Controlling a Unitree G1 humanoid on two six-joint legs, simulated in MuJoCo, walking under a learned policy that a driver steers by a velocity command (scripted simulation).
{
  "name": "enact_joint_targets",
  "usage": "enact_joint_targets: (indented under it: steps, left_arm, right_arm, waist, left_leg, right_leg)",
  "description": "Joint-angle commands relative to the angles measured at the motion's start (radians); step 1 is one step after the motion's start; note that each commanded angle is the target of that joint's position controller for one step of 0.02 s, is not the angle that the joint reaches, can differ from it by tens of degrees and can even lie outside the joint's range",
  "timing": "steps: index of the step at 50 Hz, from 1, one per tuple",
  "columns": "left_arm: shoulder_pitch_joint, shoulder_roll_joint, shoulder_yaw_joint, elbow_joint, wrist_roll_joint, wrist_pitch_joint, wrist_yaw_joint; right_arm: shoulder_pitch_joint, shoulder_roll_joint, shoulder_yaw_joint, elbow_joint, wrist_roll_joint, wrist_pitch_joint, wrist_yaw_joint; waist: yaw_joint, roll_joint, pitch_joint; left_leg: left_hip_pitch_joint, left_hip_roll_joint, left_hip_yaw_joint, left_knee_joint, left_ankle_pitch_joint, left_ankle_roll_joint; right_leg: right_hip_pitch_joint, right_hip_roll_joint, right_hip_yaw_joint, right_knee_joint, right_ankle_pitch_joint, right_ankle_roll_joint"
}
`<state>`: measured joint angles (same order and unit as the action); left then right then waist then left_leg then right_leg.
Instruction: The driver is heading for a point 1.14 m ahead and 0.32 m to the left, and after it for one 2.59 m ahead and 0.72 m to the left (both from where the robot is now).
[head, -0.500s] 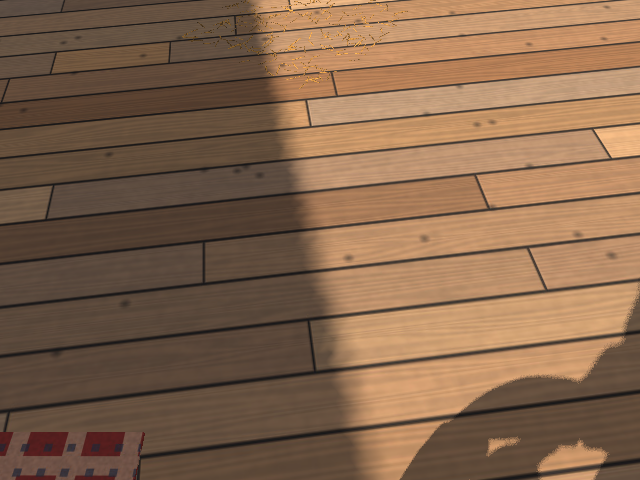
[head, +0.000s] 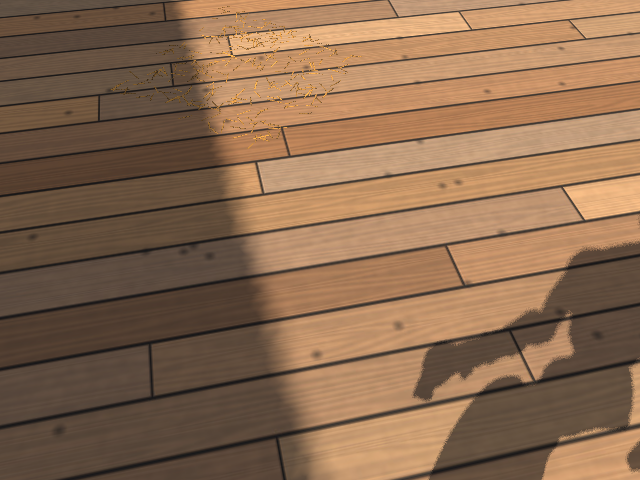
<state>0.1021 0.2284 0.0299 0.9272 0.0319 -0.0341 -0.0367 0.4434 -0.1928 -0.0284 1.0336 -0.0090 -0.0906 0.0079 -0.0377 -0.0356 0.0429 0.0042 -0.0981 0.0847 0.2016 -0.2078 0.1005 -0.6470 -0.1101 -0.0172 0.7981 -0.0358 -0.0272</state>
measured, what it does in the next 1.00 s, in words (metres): walks ahead, turning left: right foot, then left foot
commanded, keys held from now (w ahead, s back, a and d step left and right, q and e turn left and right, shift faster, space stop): w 0.42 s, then w+q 0.58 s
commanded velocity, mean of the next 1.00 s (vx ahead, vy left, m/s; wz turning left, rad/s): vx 0.50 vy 0.00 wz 0.22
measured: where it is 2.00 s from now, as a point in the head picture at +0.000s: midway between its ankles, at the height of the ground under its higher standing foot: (218, 270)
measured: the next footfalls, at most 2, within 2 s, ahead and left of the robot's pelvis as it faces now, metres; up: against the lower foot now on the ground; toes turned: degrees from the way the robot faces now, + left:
right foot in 0.20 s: +0.29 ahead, -0.11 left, +0.00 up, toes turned -3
left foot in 0.74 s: +0.58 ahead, +0.08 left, +0.00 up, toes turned +12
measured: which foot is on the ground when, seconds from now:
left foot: down 0.00-0.22, up 0.24-0.72, down 0.74-1.00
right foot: up 0.00-0.18, down 0.20-0.76, up 0.78-1.00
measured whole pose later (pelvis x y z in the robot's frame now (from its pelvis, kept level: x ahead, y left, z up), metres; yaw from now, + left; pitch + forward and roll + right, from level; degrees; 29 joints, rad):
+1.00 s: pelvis +0.56 +0.04 +0.00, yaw +17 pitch +1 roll +0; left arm 0.12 0.24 0.05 0.84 0.05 -0.05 -0.01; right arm 0.34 -0.24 -0.07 0.95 0.00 -0.05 0.00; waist -0.03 -0.03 0.05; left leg -0.15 -0.14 -0.03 0.33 -0.18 0.14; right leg -0.62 -0.12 0.04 1.00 -0.22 0.03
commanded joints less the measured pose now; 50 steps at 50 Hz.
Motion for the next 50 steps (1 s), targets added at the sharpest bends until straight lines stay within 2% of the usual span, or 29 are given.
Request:
enact_joint_targets:
  steps: [1,4,6,8,9,10,11,12,13,14,15,16,18,21,24,27,31,34,36,37,38,39,40,41,42,43,45,48,50]
  left_arm:
    - [-0.127,0.026,-0.005,-0.082,-0.006,-0.012,-0.001]
    - [-0.188,0.036,-0.004,-0.112,-0.006,-0.017,0.002]
    - [-0.183,0.047,0.0,-0.121,-0.007,-0.024,0.005]
    - [-0.061,0.071,0.015,-0.088,-0.007,-0.035,0.017]
    - [0.092,0.09,0.027,-0.038,-0.003,-0.043,0.026]
    - [0.27,0.141,0.047,0.01,0.017,-0.053,0.038]
    - [0.4,0.254,0.08,0.023,0.041,-0.05,0.047]
    - [0.359,0.223,0.076,0.026,0.005,-0.035,0.034]
    - [0.242,0.185,0.067,0.014,-0.018,-0.033,0.031]
    - [0.169,0.118,0.051,0.002,-0.019,-0.039,0.027]
    - [0.138,0.08,0.04,0.006,-0.017,-0.046,0.028]
    - [0.133,0.051,0.031,0.021,-0.02,-0.052,0.031]
    - [0.177,0.048,0.027,0.047,-0.019,-0.068,0.034]
    - [0.232,0.087,0.034,0.073,-0.022,-0.079,0.035]
    - [0.272,0.083,0.03,0.082,-0.016,-0.079,0.036]
    - [0.314,0.084,0.027,0.093,-0.015,-0.083,0.041]
    - [0.369,0.086,0.026,0.116,-0.008,-0.079,0.056]
    - [0.351,0.114,0.032,0.116,-0.003,-0.071,0.07]
    - [0.334,0.141,0.04,0.107,-0.001,-0.055,0.072]
    - [0.322,0.145,0.039,0.088,-0.005,-0.05,0.071]
    - [0.33,0.086,0.025,0.028,-0.032,-0.056,0.058]
    - [0.307,0.093,0.033,-0.012,-0.029,-0.066,0.044]
    - [0.21,0.116,0.038,-0.036,-0.014,-0.073,0.038]
    - [0.171,0.105,0.032,-0.051,-0.02,-0.085,0.035]
    - [0.172,0.096,0.034,-0.047,-0.016,-0.084,0.036]
    - [0.176,0.092,0.034,-0.054,0.002,-0.068,0.038]
    - [0.193,0.072,0.031,-0.06,0.019,-0.03,0.032]
    - [0.107,0.069,0.03,-0.106,0.019,-0.007,0.025]
    - [0.012,0.077,0.03,-0.145,0.015,-0.003,0.024]
  right_arm:
    - [0.05,-0.127,-0.018,-0.026,-0.001,-0.014,-0.009]
    - [0.091,-0.13,-0.017,-0.003,-0.012,-0.007,-0.018]
    - [0.083,-0.14,-0.02,0.005,-0.018,-0.002,-0.025]
    - [0.052,-0.158,-0.024,0.005,-0.021,0.0,-0.028]
    - [0.036,-0.162,-0.025,0.004,-0.017,0.004,-0.026]
    - [0.021,-0.15,-0.019,-0.014,-0.007,0.002,-0.023]
    - [0.106,-0.051,0.003,-0.05,0.037,-0.001,-0.009]
    - [0.09,-0.123,-0.021,-0.035,0.017,0.001,-0.014]
    - [0.0,-0.139,-0.032,-0.062,0.004,0.003,-0.015]
    - [-0.053,-0.121,-0.028,-0.075,0.0,-0.003,-0.01]
    - [-0.07,-0.103,-0.029,-0.075,-0.006,0.002,-0.007]
    - [-0.06,-0.091,-0.028,-0.074,-0.023,0.016,-0.001]
    - [-0.048,-0.062,-0.026,-0.069,-0.032,0.039,0.013]
    - [-0.155,-0.069,-0.027,-0.112,-0.033,0.054,0.021]
    - [-0.277,-0.069,-0.022,-0.152,-0.019,0.055,0.025]
    - [-0.372,-0.053,-0.011,-0.184,-0.01,0.051,0.028]
    - [-0.455,-0.063,-0.009,-0.224,-0.017,0.046,0.029]
    - [-0.419,-0.078,-0.02,-0.227,-0.023,0.041,0.026]
    - [-0.242,-0.109,-0.041,-0.176,-0.027,0.034,0.02]
    - [-0.085,-0.154,-0.063,-0.129,-0.039,0.028,0.014]
    - [0.032,-0.268,-0.099,-0.126,-0.05,0.029,0.0]
    - [-0.006,-0.299,-0.105,-0.131,-0.022,0.043,0.005]
    - [-0.06,-0.28,-0.101,-0.13,-0.001,0.052,0.004]
    - [-0.114,-0.225,-0.089,-0.136,0.001,0.051,0.001]
    - [-0.157,-0.182,-0.078,-0.142,-0.001,0.049,-0.001]
    - [-0.18,-0.155,-0.069,-0.142,0.006,0.044,-0.007]
    - [-0.17,-0.155,-0.065,-0.143,0.011,0.027,-0.008]
    - [-0.119,-0.198,-0.075,-0.14,0.012,0.018,-0.008]
    - [-0.074,-0.197,-0.075,-0.139,0.011,0.022,-0.008]
  waist:
    - [-0.011,0.087,0.062]
    - [-0.027,0.093,0.069]
    - [-0.01,0.099,0.063]
    - [0.05,0.118,-0.001]
    - [0.115,0.102,-0.079]
    - [0.184,0.077,-0.18]
    - [0.17,-0.134,-0.347]
    - [0.157,-0.084,-0.364]
    - [0.108,-0.033,-0.188]
    - [0.086,0.002,-0.089]
    - [0.053,0.006,-0.033]
    - [0.023,-0.011,-0.008]
    - [0.003,-0.019,-0.013]
    - [0.003,-0.014,0.021]
    - [0.03,-0.013,0.048]
    - [0.059,-0.021,0.058]
    - [0.081,-0.017,0.074]
    - [0.048,-0.034,0.039]
    - [-0.025,-0.044,-0.069]
    - [-0.093,-0.018,-0.152]
    - [-0.116,0.148,-0.276]
    - [-0.067,0.244,-0.338]
    - [-0.054,0.12,-0.221]
    - [-0.032,0.061,-0.115]
    - [0.01,0.01,-0.047]
    - [0.043,0.014,-0.023]
    - [0.066,0.04,-0.04]
    - [0.054,0.058,-0.021]
    - [0.022,0.071,0.0]
  left_leg:
    - [-0.048,0.262,-0.132,-0.084,0.364,0.085]
    - [0.068,0.295,-0.134,-0.04,0.468,0.092]
    - [0.123,0.316,-0.129,0.015,0.592,0.088]
    - [0.131,0.312,-0.107,0.169,0.859,0.065]
    - [0.098,0.286,-0.081,0.338,0.892,0.048]
    - [-0.08,0.255,-0.06,0.565,0.689,0.031]
    - [-0.444,0.106,0.015,0.972,0.155,-0.026]
    - [-0.577,0.032,-0.105,1.131,-0.305,-0.014]
    - [-0.646,0.1,-0.145,1.14,-0.22,-0.004]
    - [-0.635,0.136,-0.141,1.086,-0.147,-0.004]
    - [-0.598,0.166,-0.136,1.024,-0.11,-0.006]
    - [-0.546,0.184,-0.133,0.974,-0.091,-0.018]
    - [-0.508,0.186,-0.112,0.939,-0.067,-0.038]
    - [-0.595,0.211,-0.084,0.848,0.023,-0.067]
    - [-0.646,0.209,-0.075,0.696,0.131,-0.076]
    - [-0.62,0.18,-0.053,0.545,0.218,-0.061]
    - [-0.634,0.158,-0.016,0.437,0.189,-0.018]
    - [-0.545,0.098,0.038,0.39,0.059,0.035]
    - [-0.344,0.02,0.074,0.34,0.0,0.082]
    - [-0.113,0.046,0.001,0.292,0.018,0.125]
    - [0.185,0.311,-0.398,0.26,-0.052,0.243]
    - [0.304,0.467,-0.843,0.101,0.057,0.343]
    - [0.231,0.424,-0.695,0.096,0.044,0.308]
    - [0.094,0.396,-0.575,0.075,0.097,0.271]
    - [-0.026,0.345,-0.493,0.05,0.176,0.225]
    - [-0.11,0.297,-0.429,0.036,0.248,0.197]
    - [-0.167,0.253,-0.371,0.025,0.331,0.189]
    - [-0.189,0.218,-0.345,-0.003,0.335,0.181]
    - [-0.164,0.207,-0.358,-0.012,0.318,0.161]
  right_leg:
    - [0.02,0.038,-0.053,-0.124,0.073,0.002]
    - [0.005,0.057,-0.06,-0.192,0.028,-0.02]
    - [0.042,0.076,-0.064,-0.233,-0.046,-0.047]
    - [0.222,0.135,-0.085,-0.278,-0.13,-0.085]
    - [0.403,0.162,-0.098,-0.341,-0.103,-0.112]
    - [0.673,0.059,0.008,-0.345,-0.104,-0.156]
    - [1.003,-0.259,0.472,-0.376,-0.207,-0.288]
    - [0.984,-0.312,0.702,-0.493,-0.184,-0.322]
    - [0.836,-0.264,0.53,-0.512,-0.213,-0.289]
    - [0.694,-0.222,0.415,-0.557,-0.161,-0.26]
    - [0.594,-0.173,0.326,-0.591,-0.116,-0.221]
    - [0.515,-0.131,0.259,-0.616,-0.07,-0.191]
    - [0.475,-0.102,0.195,-0.638,0.016,-0.188]
    - [0.479,-0.084,0.137,-0.681,0.052,-0.197]
    - [0.513,-0.065,0.057,-0.701,0.089,-0.175]
    - [0.556,-0.068,-0.01,-0.707,0.137,-0.154]
    - [0.702,-0.117,-0.062,-0.665,0.244,-0.14]
    - [0.781,-0.135,-0.114,-0.509,0.591,-0.117]
    - [0.778,-0.125,-0.154,-0.22,0.777,-0.1]
    - [0.637,-0.106,-0.175,0.013,0.635,-0.074]
    - [0.301,-0.01,-0.208,0.396,0.21,-0.026]
    - [0.028,0.179,-0.051,0.632,-0.486,-0.001]
    - [-0.076,0.095,0.06,0.642,-0.401,-0.016]
    - [-0.076,0.053,0.054,0.572,-0.314,-0.016]
    - [-0.025,0.023,0.053,0.477,-0.278,-0.011]
    - [0.031,0.005,0.055,0.415,-0.272,0.005]
    - [0.092,0.003,0.044,0.349,-0.266,0.034]
    - [0.043,0.003,0.019,0.233,-0.183,0.07]
    - [-0.011,0.005,0.015,0.137,-0.106,0.085]
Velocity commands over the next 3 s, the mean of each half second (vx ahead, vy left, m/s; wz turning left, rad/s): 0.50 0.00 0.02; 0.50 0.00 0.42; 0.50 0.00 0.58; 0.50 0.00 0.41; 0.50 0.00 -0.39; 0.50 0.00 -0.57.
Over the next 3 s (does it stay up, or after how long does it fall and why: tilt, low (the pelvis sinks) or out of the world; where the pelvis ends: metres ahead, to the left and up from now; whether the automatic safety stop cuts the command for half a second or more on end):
stays up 1.45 0.60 -0.01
